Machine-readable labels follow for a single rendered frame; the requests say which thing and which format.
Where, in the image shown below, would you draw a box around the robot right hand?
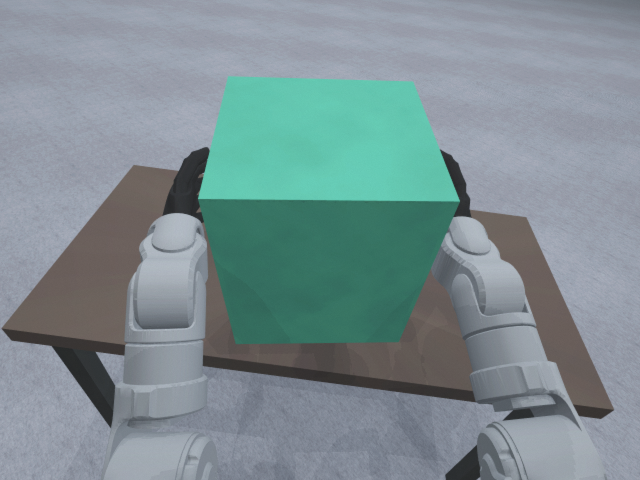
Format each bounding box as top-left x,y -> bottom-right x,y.
440,150 -> 472,218

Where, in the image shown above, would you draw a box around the right robot upper arm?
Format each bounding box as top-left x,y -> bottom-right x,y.
477,415 -> 605,480

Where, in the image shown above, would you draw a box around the robot left hand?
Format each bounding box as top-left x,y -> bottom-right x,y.
163,147 -> 210,223

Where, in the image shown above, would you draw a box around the table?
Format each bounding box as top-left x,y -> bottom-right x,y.
1,165 -> 614,480

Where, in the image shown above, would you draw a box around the carton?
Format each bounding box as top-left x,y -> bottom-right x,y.
198,76 -> 460,344

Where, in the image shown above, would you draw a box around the left robot upper arm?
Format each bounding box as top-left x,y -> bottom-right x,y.
103,431 -> 218,480

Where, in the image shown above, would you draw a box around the robot right forearm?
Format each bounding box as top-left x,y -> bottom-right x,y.
431,216 -> 607,480

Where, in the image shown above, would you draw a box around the robot left forearm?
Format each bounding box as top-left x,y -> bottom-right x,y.
101,213 -> 208,480

